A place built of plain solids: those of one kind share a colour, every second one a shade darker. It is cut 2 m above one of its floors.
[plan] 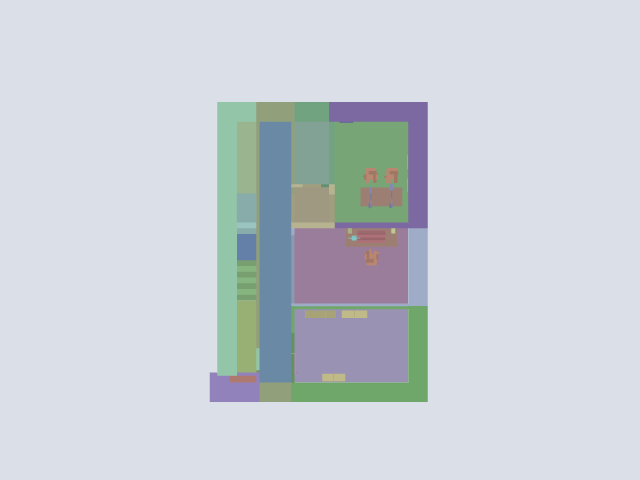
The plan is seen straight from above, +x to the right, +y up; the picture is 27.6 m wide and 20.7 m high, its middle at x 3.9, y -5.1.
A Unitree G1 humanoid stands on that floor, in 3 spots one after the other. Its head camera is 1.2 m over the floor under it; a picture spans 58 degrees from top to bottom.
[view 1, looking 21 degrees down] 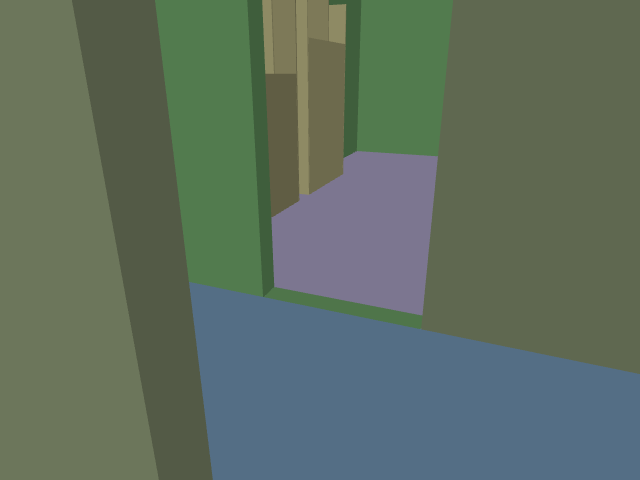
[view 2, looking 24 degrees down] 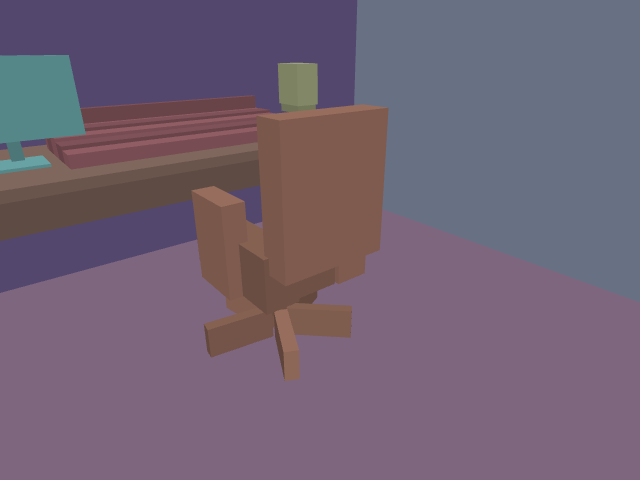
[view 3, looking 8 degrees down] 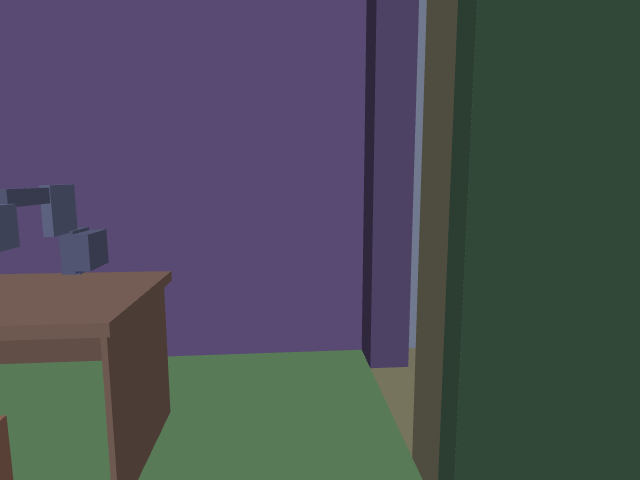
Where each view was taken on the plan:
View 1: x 0.73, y -10.24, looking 22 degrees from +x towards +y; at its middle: floor_library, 3.35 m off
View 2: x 5.22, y -7.22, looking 51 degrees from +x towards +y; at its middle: chair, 1.43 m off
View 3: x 5.09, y -1.44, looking -95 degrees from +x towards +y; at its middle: wall_studio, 2.94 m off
